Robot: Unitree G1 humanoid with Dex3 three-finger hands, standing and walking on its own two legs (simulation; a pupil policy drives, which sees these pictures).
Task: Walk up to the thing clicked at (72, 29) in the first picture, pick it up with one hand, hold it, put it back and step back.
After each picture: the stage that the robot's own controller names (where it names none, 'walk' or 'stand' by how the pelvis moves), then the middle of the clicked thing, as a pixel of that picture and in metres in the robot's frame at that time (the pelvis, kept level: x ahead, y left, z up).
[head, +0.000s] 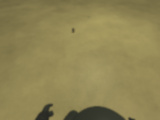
stand; (73, 30) +2.19 +0.58 -0.72
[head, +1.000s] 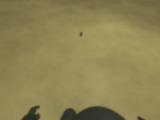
walk; (81, 34) +2.09 +0.25 -0.70
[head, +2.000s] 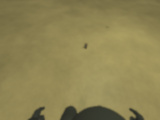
walk; (85, 46) +1.46 +0.12 -0.71
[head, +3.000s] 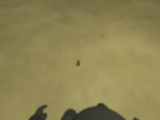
walk; (78, 63) +0.97 +0.19 -0.72
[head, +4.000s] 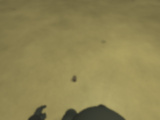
walk; (74, 78) +0.62 +0.22 -0.71
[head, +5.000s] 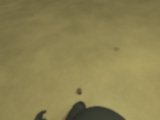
walk; (79, 91) +0.43 +0.20 -0.71
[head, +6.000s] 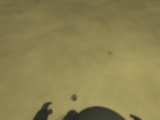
stand; (74, 97) +0.35 +0.18 -0.72
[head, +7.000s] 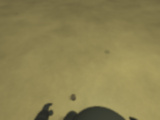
stand; (73, 97) +0.36 +0.20 -0.73
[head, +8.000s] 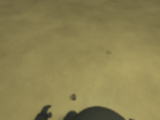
stand; (73, 97) +0.36 +0.19 -0.73
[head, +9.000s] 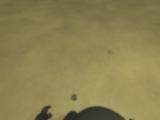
stand; (74, 97) +0.35 +0.18 -0.73
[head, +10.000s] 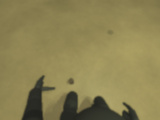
go down; (71, 81) +0.39 +0.19 -0.62
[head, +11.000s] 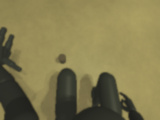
go down; (62, 59) +0.43 +0.24 -0.30
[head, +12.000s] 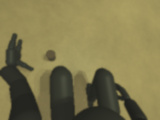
close in; (51, 56) +0.42 +0.26 -0.25
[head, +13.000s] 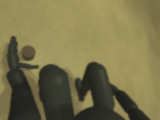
close; (28, 54) +0.40 +0.28 -0.22
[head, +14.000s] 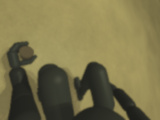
close; (26, 54) +0.39 +0.28 -0.22
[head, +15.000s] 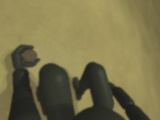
lift; (29, 57) +0.37 +0.27 -0.22
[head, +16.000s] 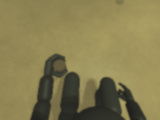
lift; (60, 67) +0.32 +0.22 -0.03
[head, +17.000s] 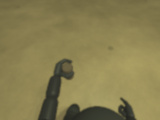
hold; (68, 71) +0.33 +0.16 +0.03
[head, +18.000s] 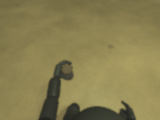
hold; (68, 72) +0.32 +0.17 +0.01
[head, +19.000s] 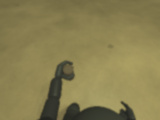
hold; (69, 73) +0.32 +0.16 +0.01
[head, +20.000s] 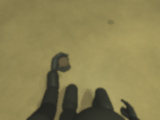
crouch; (65, 64) +0.38 +0.18 -0.05
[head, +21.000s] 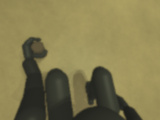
lower; (40, 50) +0.44 +0.28 -0.14
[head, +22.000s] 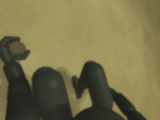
lower; (18, 50) +0.42 +0.29 -0.23
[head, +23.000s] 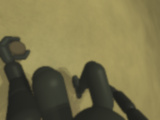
lower; (18, 50) +0.42 +0.30 -0.22
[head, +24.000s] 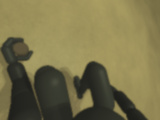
lower; (22, 51) +0.41 +0.30 -0.22
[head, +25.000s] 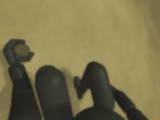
lower; (23, 52) +0.40 +0.29 -0.22
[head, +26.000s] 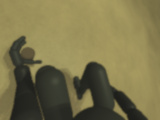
open; (28, 55) +0.40 +0.27 -0.23
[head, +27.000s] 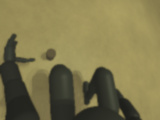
stand; (50, 55) +0.41 +0.25 -0.25
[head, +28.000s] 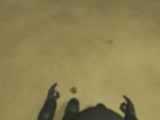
stand; (74, 90) +0.36 +0.16 -0.63
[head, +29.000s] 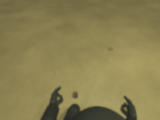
stand; (75, 95) +0.38 +0.17 -0.67
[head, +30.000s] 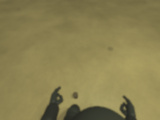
stand; (75, 95) +0.36 +0.16 -0.67
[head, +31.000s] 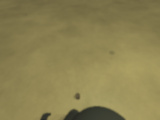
stand; (77, 96) +0.39 +0.15 -0.72
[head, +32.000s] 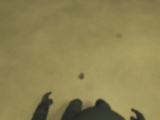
walk; (81, 76) +0.52 +0.11 -0.69
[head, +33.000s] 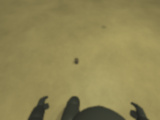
walk; (76, 61) +0.82 +0.23 -0.69
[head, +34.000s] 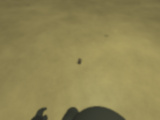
stand; (79, 61) +1.01 +0.20 -0.71
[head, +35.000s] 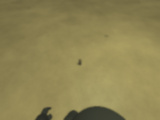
stand; (80, 62) +1.01 +0.20 -0.73
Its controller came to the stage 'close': yes
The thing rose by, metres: 0.72
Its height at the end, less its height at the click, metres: +0.00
